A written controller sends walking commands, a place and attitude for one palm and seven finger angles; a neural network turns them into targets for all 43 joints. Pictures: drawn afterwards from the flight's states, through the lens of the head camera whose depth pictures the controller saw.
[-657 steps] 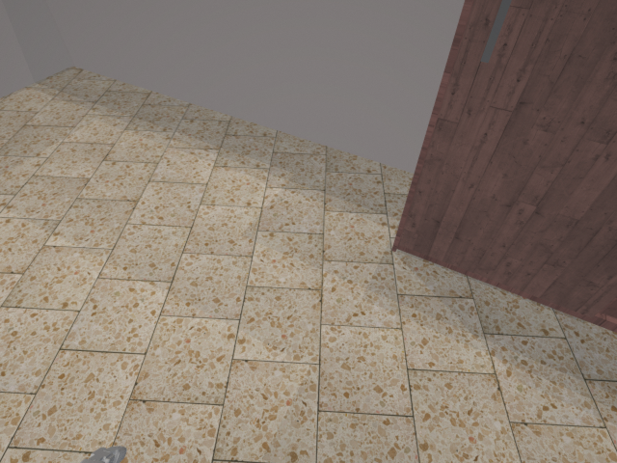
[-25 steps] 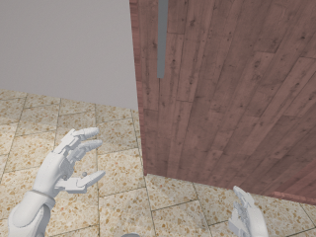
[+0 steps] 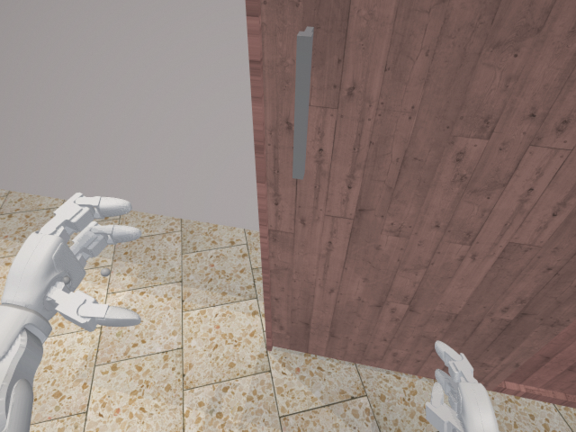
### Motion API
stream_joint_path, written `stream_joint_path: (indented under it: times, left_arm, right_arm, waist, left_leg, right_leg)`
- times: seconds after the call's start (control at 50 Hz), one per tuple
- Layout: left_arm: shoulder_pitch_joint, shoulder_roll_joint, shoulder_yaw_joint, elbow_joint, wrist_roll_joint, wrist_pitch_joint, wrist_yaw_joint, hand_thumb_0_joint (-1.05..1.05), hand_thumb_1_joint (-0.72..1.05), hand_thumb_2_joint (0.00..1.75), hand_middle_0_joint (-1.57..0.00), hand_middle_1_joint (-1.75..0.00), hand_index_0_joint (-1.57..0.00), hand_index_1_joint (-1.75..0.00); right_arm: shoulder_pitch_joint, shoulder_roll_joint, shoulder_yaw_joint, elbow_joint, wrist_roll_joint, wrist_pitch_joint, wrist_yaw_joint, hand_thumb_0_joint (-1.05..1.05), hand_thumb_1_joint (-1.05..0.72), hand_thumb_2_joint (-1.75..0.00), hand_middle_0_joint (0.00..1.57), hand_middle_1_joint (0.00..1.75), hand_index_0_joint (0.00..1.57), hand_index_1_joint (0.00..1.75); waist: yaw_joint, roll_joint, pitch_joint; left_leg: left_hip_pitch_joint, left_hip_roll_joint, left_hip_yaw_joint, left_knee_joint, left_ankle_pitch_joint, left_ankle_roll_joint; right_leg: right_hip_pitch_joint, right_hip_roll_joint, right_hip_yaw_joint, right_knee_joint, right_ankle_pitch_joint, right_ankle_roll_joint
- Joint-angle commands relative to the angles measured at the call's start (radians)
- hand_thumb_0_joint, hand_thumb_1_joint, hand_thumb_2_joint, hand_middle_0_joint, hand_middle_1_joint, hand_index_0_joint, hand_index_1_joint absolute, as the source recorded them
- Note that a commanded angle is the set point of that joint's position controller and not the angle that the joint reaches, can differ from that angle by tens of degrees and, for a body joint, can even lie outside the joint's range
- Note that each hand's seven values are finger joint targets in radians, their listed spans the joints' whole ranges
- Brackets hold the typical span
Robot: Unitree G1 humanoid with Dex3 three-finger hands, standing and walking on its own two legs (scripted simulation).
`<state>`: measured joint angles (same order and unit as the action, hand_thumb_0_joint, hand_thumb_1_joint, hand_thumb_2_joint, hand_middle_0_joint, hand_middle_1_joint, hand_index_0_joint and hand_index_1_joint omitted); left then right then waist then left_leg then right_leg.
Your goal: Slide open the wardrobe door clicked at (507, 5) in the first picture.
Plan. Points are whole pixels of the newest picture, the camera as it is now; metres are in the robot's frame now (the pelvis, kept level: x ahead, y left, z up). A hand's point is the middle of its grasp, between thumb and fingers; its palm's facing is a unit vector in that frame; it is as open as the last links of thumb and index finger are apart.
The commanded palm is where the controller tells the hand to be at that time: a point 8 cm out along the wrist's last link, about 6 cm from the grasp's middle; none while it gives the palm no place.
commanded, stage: raise the hand with hooked fingers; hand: left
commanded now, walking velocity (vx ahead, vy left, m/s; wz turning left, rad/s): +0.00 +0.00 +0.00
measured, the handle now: (303, 110) +0.54 +0.04 +0.21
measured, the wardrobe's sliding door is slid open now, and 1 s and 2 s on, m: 0.00 0.00 0.00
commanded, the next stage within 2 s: move the hooked fingers beside the handle in 0.92 s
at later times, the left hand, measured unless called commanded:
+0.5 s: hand (75, 194) +0.28 +0.27 +0.23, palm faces +0.01 -0.99 -0.13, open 14.0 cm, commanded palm +0.24 +0.30 +0.23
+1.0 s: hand (93, 199) +0.29 +0.26 +0.22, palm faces -0.05 -0.99 -0.12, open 14.0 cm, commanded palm +0.26 +0.31 +0.23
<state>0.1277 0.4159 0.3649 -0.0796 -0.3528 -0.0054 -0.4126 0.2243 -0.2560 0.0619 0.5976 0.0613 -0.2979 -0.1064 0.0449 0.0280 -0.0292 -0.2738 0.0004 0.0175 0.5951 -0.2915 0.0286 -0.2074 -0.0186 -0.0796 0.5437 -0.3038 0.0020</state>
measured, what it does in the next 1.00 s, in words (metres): stands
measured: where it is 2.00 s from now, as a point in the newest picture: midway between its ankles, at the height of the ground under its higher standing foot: outside the picture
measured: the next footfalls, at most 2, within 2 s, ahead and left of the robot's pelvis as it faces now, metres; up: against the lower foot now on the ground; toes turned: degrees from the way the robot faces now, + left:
none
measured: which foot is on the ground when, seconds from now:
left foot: down 0.00-1.00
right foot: down 0.00-1.00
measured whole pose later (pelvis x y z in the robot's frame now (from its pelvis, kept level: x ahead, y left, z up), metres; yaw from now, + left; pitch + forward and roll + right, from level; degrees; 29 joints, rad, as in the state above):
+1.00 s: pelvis +0.01 -0.01 +0.01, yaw +0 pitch -2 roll +0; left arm -0.17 0.53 0.48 0.09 -0.35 0.27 -0.55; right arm 0.20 -0.27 0.09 0.58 0.09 -0.18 -0.09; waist 0.06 0.06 -0.02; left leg -0.18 0.00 0.02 0.47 -0.25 0.02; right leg -0.13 -0.01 -0.07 0.44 -0.27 -0.01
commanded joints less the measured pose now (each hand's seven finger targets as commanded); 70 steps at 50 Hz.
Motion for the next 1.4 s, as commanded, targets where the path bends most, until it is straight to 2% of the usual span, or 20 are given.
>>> stream_joint_path:
  times: [0.0, 0.06, 0.12, 0.24, 0.32, 0.36, 0.46, 0.54, 0.64, 0.72, 0.74, 0.8, 0.9, 1.0, 1.08, 1.12, 1.14, 1.28, 1.34, 1.38]
  left_arm:
    - [-0.273, 0.214, 0.126, -0.119, -0.043, -0.008, -0.028, 0.0, -0.5, 0.3, -0.3, -1.2, -0.3, -1.2]
    - [-0.31, 0.214, 0.087, -0.032, -0.027, 0.095, -0.073, 0.0, -0.5, 0.3, -0.3, -1.2, -0.3, -1.2]
    - [-0.412, 0.287, 0.125, -0.062, -0.017, 0.149, -0.091, 0.0, -0.5, 0.3, -0.3, -1.2, -0.3, -1.2]
    - [-0.563, 0.445, 0.28, -0.173, -0.044, 0.078, -0.078, 0.0, -0.5, 0.3, -0.3, -1.2, -0.3, -1.2]
    - [-0.579, 0.41, 0.25, 0.01, -0.039, 0.121, -0.099, 0.0, -0.5, 0.3, -0.3, -1.2, -0.3, -1.2]
    - [-0.591, 0.403, 0.22, 0.112, -0.034, 0.178, -0.125, 0.0, -0.5, 0.3, -0.3, -1.2, -0.3, -1.2]
    - [-0.6, 0.367, 0.148, 0.171, -0.021, 0.253, -0.172, 0.0, -0.5, 0.3, -0.3, -1.2, -0.3, -1.2]
    - [-0.595, 0.451, 0.248, 0.028, -0.046, 0.199, -0.176, 0.0, -0.5, 0.3, -0.3, -1.2, -0.3, -1.2]
    - [-0.585, 0.524, 0.356, -0.06, -0.049, 0.133, -0.111, 0.0, -0.5, 0.3, -0.3, -1.2, -0.3, -1.2]
    - [-0.614, 0.437, 0.27, 0.004, -0.022, 0.176, -0.089, 0.0, -0.5, 0.3, -0.3, -1.2, -0.3, -1.2]
    - [-0.609, 0.43, 0.255, 0.023, -0.021, 0.196, -0.091, 0.0, -0.5, 0.3, -0.3, -1.2, -0.3, -1.2]
    - [-0.656, 0.386, 0.181, 0.0, -0.006, 0.23, -0.104, 0.0, -0.5, 0.3, -0.3, -1.2, -0.3, -1.2]
    - [-0.626, 0.431, 0.23, -0.048, -0.02, 0.209, -0.127, 0.0, -0.5, 0.3, -0.3, -1.2, -0.3, -1.2]
    - [-0.597, 0.445, 0.271, -0.003, -0.034, 0.196, -0.128, 0.0, -0.5, 0.3, -0.3, -1.2, -0.3, -1.2]
    - [-0.723, 0.3, 0.106, -0.013, -0.022, 0.215, -0.114, 0.0, -0.5, 0.3, -0.3, -1.2, -0.3, -1.2]
    - [-0.746, 0.283, 0.074, -0.006, -0.002, 0.231, -0.101, 0.0, -0.5, 0.3, -0.3, -1.2, -0.3, -1.2]
    - [-0.751, 0.296, 0.079, 0.001, 0.003, 0.236, -0.092, 0.0, -0.5, 0.3, -0.3, -1.2, -0.3, -1.2]
    - [-0.856, 0.3, 0.095, -0.045, 0.028, 0.215, -0.009, 0.0, -0.5, 0.3, -0.3, -1.2, -0.3, -1.2]
    - [-0.819, 0.342, 0.146, 0.03, 0.039, 0.228, 0.02, 0.0, -0.5, 0.3, -0.3, -1.2, -0.3, -1.2]
    - [-0.823, 0.299, 0.108, 0.078, 0.048, 0.252, 0.029, 0.0, -0.5, 0.3, -0.3, -1.2, -0.3, -1.2]
  right_arm:
    - [-0.106, -0.122, -0.027, -0.138, 0.015, -0.043, -0.002, 0.0, -0.9, -0.9, 0.2, 0.3, 0.2, 0.3]
    - [-0.108, -0.133, -0.025, -0.144, 0.026, -0.016, 0.004, 0.0, -0.9, -0.9, 0.2, 0.3, 0.2, 0.3]
    - [-0.13, -0.137, -0.024, -0.169, 0.029, 0.004, 0.001, 0.0, -0.9, -0.9, 0.2, 0.3, 0.2, 0.3]
    - [-0.165, -0.11, -0.005, -0.176, 0.017, 0.003, 0.003, 0.0, -0.9, -0.9, 0.2, 0.3, 0.2, 0.3]
    - [-0.155, -0.121, -0.008, -0.145, 0.029, 0.01, 0.0, 0.0, -0.9, -0.9, 0.2, 0.3, 0.2, 0.3]
    - [-0.152, -0.14, -0.011, -0.132, 0.036, 0.021, 0.005, 0.0, -0.9, -0.9, 0.2, 0.3, 0.2, 0.3]
    - [-0.157, -0.154, -0.021, -0.159, 0.049, 0.036, 0.016, 0.0, -0.9, -0.9, 0.2, 0.3, 0.2, 0.3]
    - [-0.187, -0.143, -0.021, -0.19, 0.042, 0.039, 0.029, 0.0, -0.9, -0.9, 0.2, 0.3, 0.2, 0.3]
    - [-0.171, -0.13, -0.026, -0.192, 0.029, 0.031, 0.027, 0.0, -0.9, -0.9, 0.2, 0.3, 0.2, 0.3]
    - [-0.159, -0.131, -0.026, -0.182, 0.036, 0.035, 0.016, 0.0, -0.9, -0.9, 0.2, 0.3, 0.2, 0.3]
    - [-0.16, -0.134, -0.026, -0.18, 0.036, 0.041, 0.016, 0.0, -0.9, -0.9, 0.2, 0.3, 0.2, 0.3]
    - [-0.155, -0.138, -0.023, -0.187, 0.044, 0.046, 0.008, 0.0, -0.9, -0.9, 0.2, 0.3, 0.2, 0.3]
    - [-0.157, -0.136, -0.02, -0.196, 0.038, 0.048, 0.009, 0.0, -0.9, -0.9, 0.2, 0.3, 0.2, 0.3]
    - [-0.156, -0.13, -0.016, -0.184, 0.034, 0.056, 0.018, 0.0, -0.9, -0.9, 0.2, 0.3, 0.2, 0.3]
    - [-0.163, -0.12, -0.01, -0.176, 0.04, 0.051, 0.019, 0.0, -0.9, -0.9, 0.2, 0.3, 0.2, 0.3]
    - [-0.159, -0.124, -0.011, -0.172, 0.041, 0.053, 0.014, 0.0, -0.9, -0.9, 0.2, 0.3, 0.2, 0.3]
    - [-0.159, -0.125, -0.012, -0.168, 0.039, 0.056, 0.015, 0.0, -0.9, -0.9, 0.2, 0.3, 0.2, 0.3]
    - [-0.175, -0.108, -0.009, -0.167, 0.028, 0.07, 0.012, 0.0, -0.9, -0.9, 0.2, 0.3, 0.2, 0.3]
    - [-0.168, -0.114, -0.012, -0.154, 0.026, 0.09, 0.017, 0.0, -0.9, -0.9, 0.2, 0.3, 0.2, 0.3]
    - [-0.172, -0.111, -0.012, -0.154, 0.031, 0.105, 0.019, 0.0, -0.9, -0.9, 0.2, 0.3, 0.2, 0.3]
  waist:
    - [0.008, 0.13, -0.071]
    - [-0.002, 0.062, -0.025]
    - [0.0, 0.018, -0.077]
    - [0.026, 0.062, -0.198]
    - [0.01, 0.101, -0.106]
    - [0.003, 0.038, -0.053]
    - [0.0, -0.027, -0.105]
    - [0.024, -0.067, -0.21]
    - [0.046, 0.033, -0.212]
    - [0.016, 0.128, -0.109]
    - [0.022, 0.099, -0.094]
    - [-0.001, 0.107, -0.129]
    - [0.011, 0.034, -0.216]
    - [0.018, 0.047, -0.18]
    - [-0.01, 0.097, -0.139]
    - [-0.015, 0.104, -0.145]
    - [-0.009, 0.059, -0.14]
    - [0.001, 0.051, -0.239]
    - [0.019, 0.015, -0.241]
    - [0.008, 0.021, -0.207]
  left_leg:
    - [0.116, 0.007, -0.071, -0.154, 0.164, -0.019]
    - [0.094, 0.007, -0.063, -0.17, 0.133, -0.009]
    - [0.118, 0.0, -0.064, -0.169, 0.136, 0.002]
    - [0.196, -0.014, -0.056, -0.165, 0.206, 0.005]
    - [0.172, -0.015, -0.05, -0.183, 0.166, 0.002]
    - [0.133, -0.008, -0.049, -0.18, 0.158, 0.004]
    - [0.131, -0.009, -0.049, -0.148, 0.169, 0.007]
    - [0.133, -0.012, -0.046, -0.109, 0.208, 0.007]
    - [0.164, -0.016, -0.032, -0.128, 0.256, 0.011]
    - [0.172, -0.012, -0.03, -0.163, 0.221, 0.006]
    - [0.16, -0.008, -0.033, -0.158, 0.219, 0.004]
    - [0.197, -0.01, -0.042, -0.17, 0.219, 0.004]
    - [0.236, -0.015, -0.053, -0.168, 0.275, 0.009]
    - [0.224, -0.014, -0.05, -0.179, 0.291, 0.005]
    - [0.248, -0.008, -0.066, -0.193, 0.253, -0.005]
    - [0.249, -0.007, -0.072, -0.195, 0.24, -0.005]
    - [0.241, -0.006, -0.071, -0.193, 0.244, -0.004]
    - [0.267, -0.009, -0.075, -0.196, 0.274, -0.005]
    - [0.235, -0.008, -0.057, -0.19, 0.307, -0.005]
    - [0.214, -0.008, -0.045, -0.191, 0.298, -0.003]
  right_leg:
    - [-0.024, 0.039, 0.0, -0.102, 0.169, -0.031]
    - [-0.028, 0.034, 0.011, -0.135, 0.158, -0.024]
    - [-0.013, 0.034, 0.016, -0.147, 0.148, -0.019]
    - [0.077, 0.037, 0.034, -0.171, 0.2, -0.026]
    - [0.03, 0.027, 0.033, -0.189, 0.19, -0.024]
    - [0.021, 0.012, 0.054, -0.199, 0.195, -0.014]
    - [0.014, -0.002, 0.086, -0.179, 0.209, 0.005]
    - [0.08, -0.019, 0.125, -0.151, 0.283, 0.028]
    - [0.088, 0.002, 0.082, -0.146, 0.329, 0.003]
    - [0.014, 0.015, 0.047, -0.157, 0.261, -0.017]
    - [0.018, 0.01, 0.063, -0.166, 0.263, -0.013]
    - [0.009, 0.022, 0.036, -0.159, 0.25, -0.017]
    - [0.055, 0.033, 0.025, -0.149, 0.306, -0.02]
    - [0.045, 0.038, 0.013, -0.154, 0.323, -0.025]
    - [-0.009, 0.039, 0.012, -0.162, 0.264, -0.03]
    - [-0.017, 0.036, 0.01, -0.162, 0.242, -0.03]
    - [-0.007, 0.037, 0.014, -0.169, 0.246, -0.031]
    - [0.036, 0.029, 0.013, -0.156, 0.262, -0.035]
    - [0.073, 0.027, 0.016, -0.154, 0.307, -0.035]
    - [0.057, 0.022, 0.017, -0.151, 0.315, -0.032]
